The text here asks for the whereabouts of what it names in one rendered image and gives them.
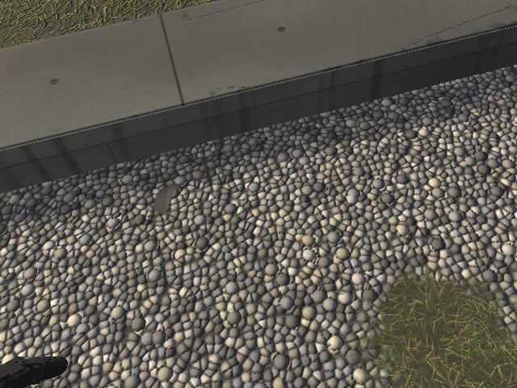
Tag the robot left hand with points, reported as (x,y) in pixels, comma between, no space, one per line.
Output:
(20,372)

